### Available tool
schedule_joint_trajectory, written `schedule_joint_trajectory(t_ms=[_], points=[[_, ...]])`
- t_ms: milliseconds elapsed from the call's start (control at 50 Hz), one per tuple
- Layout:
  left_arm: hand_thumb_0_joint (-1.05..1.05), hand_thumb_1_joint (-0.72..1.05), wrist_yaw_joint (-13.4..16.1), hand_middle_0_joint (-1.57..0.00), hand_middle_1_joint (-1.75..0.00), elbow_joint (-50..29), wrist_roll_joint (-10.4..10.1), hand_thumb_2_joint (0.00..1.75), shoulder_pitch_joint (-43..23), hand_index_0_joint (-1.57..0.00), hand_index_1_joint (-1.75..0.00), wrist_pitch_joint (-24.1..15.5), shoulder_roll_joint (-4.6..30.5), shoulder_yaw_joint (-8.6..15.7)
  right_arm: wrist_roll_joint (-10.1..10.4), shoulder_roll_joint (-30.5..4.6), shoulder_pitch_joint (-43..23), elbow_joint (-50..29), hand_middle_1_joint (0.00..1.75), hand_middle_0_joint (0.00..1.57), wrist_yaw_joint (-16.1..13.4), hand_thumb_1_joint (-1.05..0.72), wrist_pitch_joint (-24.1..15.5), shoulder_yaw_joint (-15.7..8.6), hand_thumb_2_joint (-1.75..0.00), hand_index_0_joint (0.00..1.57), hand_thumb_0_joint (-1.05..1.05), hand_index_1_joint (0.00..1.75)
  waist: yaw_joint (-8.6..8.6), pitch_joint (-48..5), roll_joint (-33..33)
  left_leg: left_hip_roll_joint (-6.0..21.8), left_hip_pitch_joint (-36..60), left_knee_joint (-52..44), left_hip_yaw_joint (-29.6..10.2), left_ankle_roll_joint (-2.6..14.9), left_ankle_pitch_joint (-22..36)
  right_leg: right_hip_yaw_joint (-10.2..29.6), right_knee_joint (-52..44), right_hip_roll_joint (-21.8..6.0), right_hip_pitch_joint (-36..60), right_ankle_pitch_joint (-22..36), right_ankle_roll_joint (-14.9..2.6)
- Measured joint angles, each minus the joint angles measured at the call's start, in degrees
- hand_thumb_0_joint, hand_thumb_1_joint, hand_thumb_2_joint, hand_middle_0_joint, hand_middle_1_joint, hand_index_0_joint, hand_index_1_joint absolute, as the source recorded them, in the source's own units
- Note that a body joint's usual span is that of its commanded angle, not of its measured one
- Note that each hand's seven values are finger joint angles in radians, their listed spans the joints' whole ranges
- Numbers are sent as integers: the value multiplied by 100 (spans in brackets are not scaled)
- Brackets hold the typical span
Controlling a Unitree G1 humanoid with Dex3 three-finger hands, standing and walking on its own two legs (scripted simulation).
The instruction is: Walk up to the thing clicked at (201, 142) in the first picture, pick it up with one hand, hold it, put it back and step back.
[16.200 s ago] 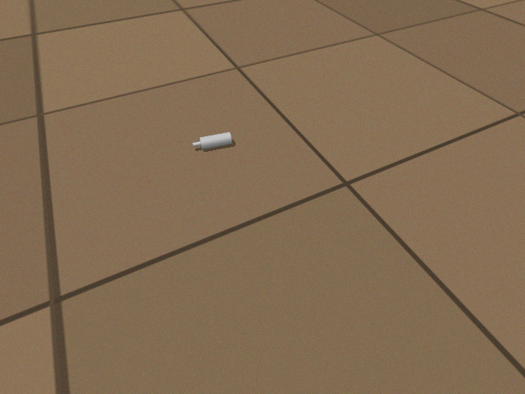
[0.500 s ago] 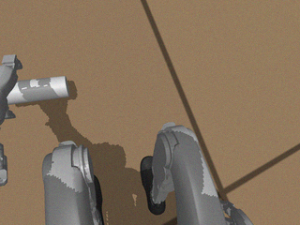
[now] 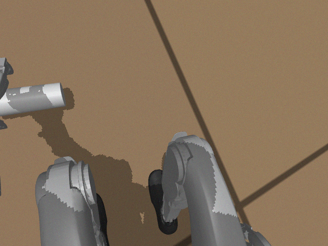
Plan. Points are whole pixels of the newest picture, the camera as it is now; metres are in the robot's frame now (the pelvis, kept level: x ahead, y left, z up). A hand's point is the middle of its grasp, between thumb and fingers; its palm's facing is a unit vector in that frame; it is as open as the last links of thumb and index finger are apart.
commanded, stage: rise first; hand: left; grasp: from above
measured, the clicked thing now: (20, 100) +0.50 +0.29 -0.29
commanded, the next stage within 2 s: approach in 0.56 s
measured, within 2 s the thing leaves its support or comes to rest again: neither
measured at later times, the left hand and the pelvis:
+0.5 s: hand out of the picture +0.46 +0.31 -0.17, palm faces -0.46 -0.05 -0.89, open 14.1 cm; pelvis +0.00 +0.00 +0.00, yaw +0 degrees
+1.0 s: hand (16, 85) +0.50 +0.26 -0.16, palm faces -0.42 -0.03 -0.91, open 14.0 cm; pelvis +0.00 +0.00 +0.01, yaw +0 degrees
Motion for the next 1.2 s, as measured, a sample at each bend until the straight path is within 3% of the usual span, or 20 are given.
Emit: schedule_joint_trajectory(t_ms=[320,680,800,960,1080,1200], points=[[0,-54,-126,-9,-101,-175,-90,103,77,-9,-102,-40,19,-42,17,-10,-3,-33,30,20,34,-91,-5,-31,-90,20,0,29,73,8,14,-13,2,12,-11,-5,-4,-8,8,-2,9,-9,1],[0,-53,-122,-10,-100,-122,-42,102,80,-10,-101,-47,-29,-76,33,-19,-12,-51,30,20,9,-90,5,-26,-90,20,0,29,65,-85,20,-21,43,-64,-13,3,19,-4,-73,7,57,11,16],[0,-53,-99,-10,-101,-134,-51,103,-35,-9,-103,-1,-95,-270,14,11,39,-14,30,20,10,-90,-44,-23,-89,20,0,29,41,-101,-26,-33,39,-81,22,0,33,29,-65,-5,45,7,16],[0,-54,72,-9,-104,175,-1,103,-529,-9,-105,229,-329,-545,-37,44,84,6,30,20,-9,-90,-110,62,-89,20,0,29,-171,-165,-26,-26,-3,-126,22,-12,41,34,-109,8,-8,25,11],[0,-54,201,-9,-104,442,42,103,-713,-9,-105,533,-399,-375,-14,-11,185,-145,30,20,8,-90,-110,171,-89,20,0,29,-406,-131,84,14,-5,-136,6,-16,22,22,-134,49,-41,52,4],[0,-54,106,-9,-103,424,-127,104,-541,-9,-104,698,-324,-119,60,-88,286,-251,30,20,51,-90,-109,264,-89,20,0,29,-461,27,171,59,23,-93,-3,-12,30,14,-100,87,-54,105,-3]])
